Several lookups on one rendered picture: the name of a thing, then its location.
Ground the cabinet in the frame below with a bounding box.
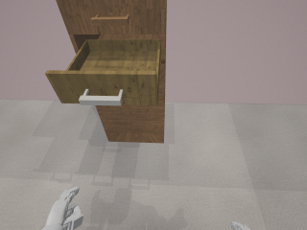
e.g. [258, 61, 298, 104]
[56, 0, 167, 144]

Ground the left robot hand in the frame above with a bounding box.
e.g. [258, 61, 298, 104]
[45, 187, 83, 230]

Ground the handle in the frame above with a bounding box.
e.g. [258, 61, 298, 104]
[79, 89, 124, 106]
[90, 16, 129, 26]

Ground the drawer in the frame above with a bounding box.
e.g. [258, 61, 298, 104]
[45, 39, 161, 105]

